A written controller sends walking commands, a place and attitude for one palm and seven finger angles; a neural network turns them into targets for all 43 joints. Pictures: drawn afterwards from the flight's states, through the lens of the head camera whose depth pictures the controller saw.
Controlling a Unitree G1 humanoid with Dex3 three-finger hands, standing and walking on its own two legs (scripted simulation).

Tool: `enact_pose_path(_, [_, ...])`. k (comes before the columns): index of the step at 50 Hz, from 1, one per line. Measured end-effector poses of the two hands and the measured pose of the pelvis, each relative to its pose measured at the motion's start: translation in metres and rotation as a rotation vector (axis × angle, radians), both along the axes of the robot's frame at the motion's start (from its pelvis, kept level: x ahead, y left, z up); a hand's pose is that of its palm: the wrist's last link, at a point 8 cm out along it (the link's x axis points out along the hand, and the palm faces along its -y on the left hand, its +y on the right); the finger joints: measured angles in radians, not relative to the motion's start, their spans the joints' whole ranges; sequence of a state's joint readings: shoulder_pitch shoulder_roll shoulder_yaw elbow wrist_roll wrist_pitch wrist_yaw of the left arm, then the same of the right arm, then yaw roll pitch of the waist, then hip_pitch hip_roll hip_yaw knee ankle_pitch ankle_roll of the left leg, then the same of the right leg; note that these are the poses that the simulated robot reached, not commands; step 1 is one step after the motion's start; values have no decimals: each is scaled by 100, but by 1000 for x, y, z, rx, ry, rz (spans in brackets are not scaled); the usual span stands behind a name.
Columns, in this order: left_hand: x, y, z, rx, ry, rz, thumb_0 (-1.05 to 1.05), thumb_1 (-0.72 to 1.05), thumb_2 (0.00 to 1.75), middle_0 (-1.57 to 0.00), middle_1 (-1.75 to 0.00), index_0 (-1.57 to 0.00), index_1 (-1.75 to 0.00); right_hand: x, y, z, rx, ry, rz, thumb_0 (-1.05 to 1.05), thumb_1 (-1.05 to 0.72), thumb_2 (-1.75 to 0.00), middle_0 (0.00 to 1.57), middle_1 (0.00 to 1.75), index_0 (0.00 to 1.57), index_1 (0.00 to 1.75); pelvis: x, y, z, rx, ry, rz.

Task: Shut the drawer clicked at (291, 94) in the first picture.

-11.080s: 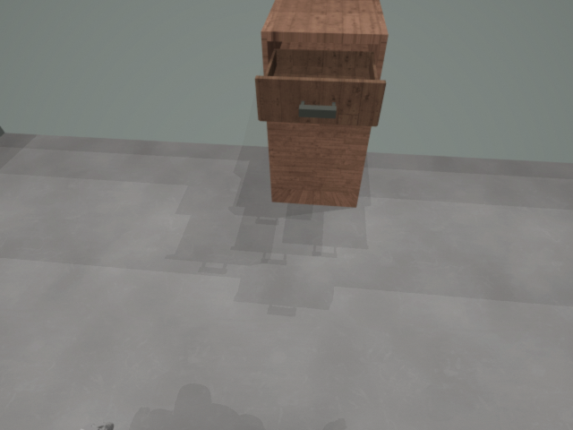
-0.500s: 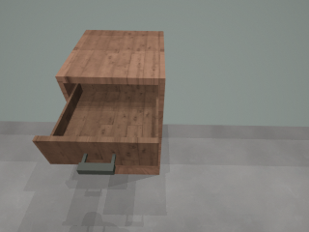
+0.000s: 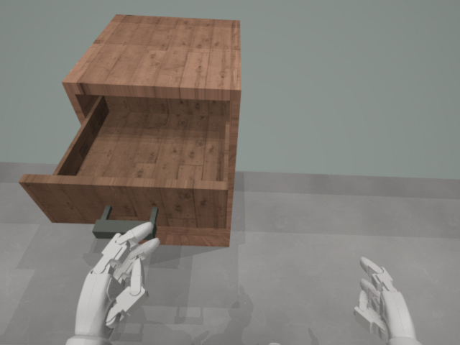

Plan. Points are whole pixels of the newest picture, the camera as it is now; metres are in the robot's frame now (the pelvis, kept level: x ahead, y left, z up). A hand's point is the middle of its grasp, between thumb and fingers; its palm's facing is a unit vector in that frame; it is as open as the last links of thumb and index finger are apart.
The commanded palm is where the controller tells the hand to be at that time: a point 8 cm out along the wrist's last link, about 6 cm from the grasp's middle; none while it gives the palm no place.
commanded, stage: raise the hand and make a fist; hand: left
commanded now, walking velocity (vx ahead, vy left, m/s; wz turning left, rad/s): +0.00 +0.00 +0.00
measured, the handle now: (128, 220) +0.35 +0.21 +0.00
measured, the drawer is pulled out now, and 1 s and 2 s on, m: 0.28 0.28 0.28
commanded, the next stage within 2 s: bring the fist close to the handle in 1.56 s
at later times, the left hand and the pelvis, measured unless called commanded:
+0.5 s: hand (122, 305) +0.18 +0.17 +0.04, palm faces +0.03 -1.00 -0.06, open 3.9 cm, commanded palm +0.13 +0.22 +0.05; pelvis +0.01 -0.02 -0.02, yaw +2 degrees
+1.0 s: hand (111, 299) +0.18 +0.17 +0.08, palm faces +0.04 -1.00 -0.05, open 3.2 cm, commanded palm +0.13 +0.22 +0.09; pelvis +0.02 +0.01 +0.00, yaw +2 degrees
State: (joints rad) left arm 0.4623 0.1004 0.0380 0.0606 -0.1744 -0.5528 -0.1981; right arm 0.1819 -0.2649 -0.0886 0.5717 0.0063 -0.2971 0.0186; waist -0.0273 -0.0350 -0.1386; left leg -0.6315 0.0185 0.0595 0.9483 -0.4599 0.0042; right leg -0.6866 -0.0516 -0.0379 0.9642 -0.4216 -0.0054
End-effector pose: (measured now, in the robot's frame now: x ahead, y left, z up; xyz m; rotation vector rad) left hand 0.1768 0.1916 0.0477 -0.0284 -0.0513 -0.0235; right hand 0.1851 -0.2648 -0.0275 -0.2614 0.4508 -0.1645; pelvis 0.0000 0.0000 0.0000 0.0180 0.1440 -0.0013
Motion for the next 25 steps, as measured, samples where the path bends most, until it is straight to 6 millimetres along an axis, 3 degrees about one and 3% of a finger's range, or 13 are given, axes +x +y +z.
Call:
enact_pose_path(5, [-42, 7, -38, 20, 163, 56, 2, 91, 90, -47, -59, -47, -60, 53, 12, 4, -4, -93, 87, 1, -91, -90, 19, 30, 20, 30, 1, -10, -23, -8, 36, 19])
enact_pose_path(7, [-58, 17, -39, 46, 191, 123, 2, 91, 90, -52, -63, -51, -64, 65, 23, -2, 9, -99, 123, 1, -91, -90, 19, 30, 20, 30, 1, -14, -28, -19, 47, 33])
enact_pose_path(10, [-67, 28, -26, 91, 133, 183, 2, 90, 90, -57, -70, -57, -70, 70, 40, -20, 40, -74, 178, 1, -91, -90, 19, 30, 20, 30, 0, -19, -34, -36, 63, 54])
enact_pose_path(13, [-58, 29, -12, 110, 51, 150, 2, 90, 90, -63, -76, -63, -77, 62, 55, -43, 82, -20, 209, 1, -91, -90, 20, 30, 20, 30, -2, -21, -39, -50, 74, 68])
enact_pose_path(17, [-32, 20, -9, 100, 66, 33, 2, 90, 90, -71, -85, -71, -85, 35, 60, -69, 142, 84, 171, 1, -91, -90, 20, 30, 20, 30, -4, -23, -37, -52, 81, 68])
enact_pose_path(21, [-17, 20, -9, 78, 157, 1, 2, 90, 90, -79, -93, -79, -94, 2, 50, -78, 170, 179, 69, 1, -91, -90, 20, 30, 21, 30, 0, -21, -28, -40, 75, 56])
enact_pose_path(25, [-18, 29, 0, 87, 176, 53, 2, 90, 90, -87, -102, -87, -103, -23, 31, -74, 143, 231, -20, 2, -91, -90, 20, 30, 20, 30, 5, -18, -19, -31, 67, 44])
